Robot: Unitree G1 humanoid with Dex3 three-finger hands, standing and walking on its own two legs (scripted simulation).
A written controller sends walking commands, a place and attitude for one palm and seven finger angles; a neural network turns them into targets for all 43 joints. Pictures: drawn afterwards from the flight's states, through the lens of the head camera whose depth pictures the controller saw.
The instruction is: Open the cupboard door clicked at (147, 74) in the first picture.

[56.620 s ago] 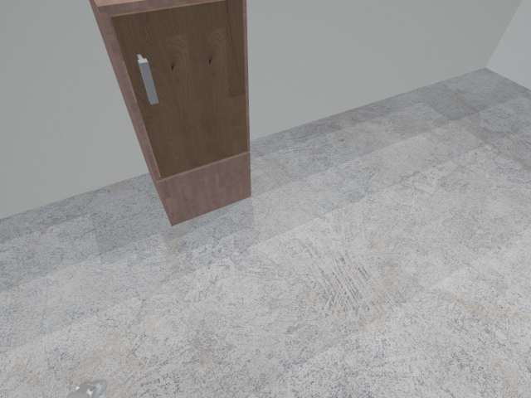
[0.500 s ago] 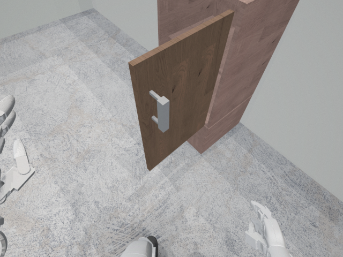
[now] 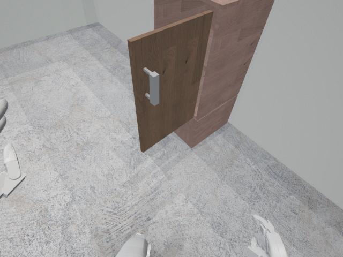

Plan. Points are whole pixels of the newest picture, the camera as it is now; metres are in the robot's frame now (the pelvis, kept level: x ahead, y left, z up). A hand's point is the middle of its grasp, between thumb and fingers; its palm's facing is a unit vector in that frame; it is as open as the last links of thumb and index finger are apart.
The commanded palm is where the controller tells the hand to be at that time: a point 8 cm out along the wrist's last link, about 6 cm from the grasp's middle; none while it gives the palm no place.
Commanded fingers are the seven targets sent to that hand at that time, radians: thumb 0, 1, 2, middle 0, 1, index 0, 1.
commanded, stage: stop stepping back and stand still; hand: left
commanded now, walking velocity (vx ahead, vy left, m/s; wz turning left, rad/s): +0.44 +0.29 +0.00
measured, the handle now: (150, 86) +0.65 +0.13 -0.01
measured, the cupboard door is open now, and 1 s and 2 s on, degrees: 92 92 92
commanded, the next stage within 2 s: let the arm hang, fingers relaxed in 0.74 s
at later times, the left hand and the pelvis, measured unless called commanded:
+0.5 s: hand out of the picture +0.14 +0.27 +0.19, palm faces +0.50 -0.72 -0.47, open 7.4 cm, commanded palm +0.08 +0.30 +0.19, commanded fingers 0.00 0.90 0.90 -0.20 -0.30 -0.20 -0.30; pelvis -0.06 +0.00 +0.00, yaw +1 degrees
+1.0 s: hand (56, 242) +0.14 +0.26 -0.03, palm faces +0.14 -0.89 -0.42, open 7.4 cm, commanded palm none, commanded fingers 0.00 0.90 0.90 -0.20 -0.30 -0.20 -0.30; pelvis -0.05 +0.02 +0.00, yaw +2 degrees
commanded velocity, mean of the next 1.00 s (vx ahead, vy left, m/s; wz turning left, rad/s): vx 0.11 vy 0.04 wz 0.00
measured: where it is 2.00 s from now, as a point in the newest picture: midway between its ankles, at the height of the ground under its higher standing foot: outside the picture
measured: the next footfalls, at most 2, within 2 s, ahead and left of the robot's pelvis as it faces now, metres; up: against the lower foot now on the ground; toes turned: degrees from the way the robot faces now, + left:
left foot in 0.28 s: -0.05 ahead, +0.13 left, +0.00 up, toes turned +7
left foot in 0.84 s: +0.02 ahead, +0.13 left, +0.00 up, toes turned +3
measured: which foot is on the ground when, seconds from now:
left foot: up 0.00-0.26, down 0.28-0.54, up 0.56-0.82, down 0.84-1.00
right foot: down 0.00-1.00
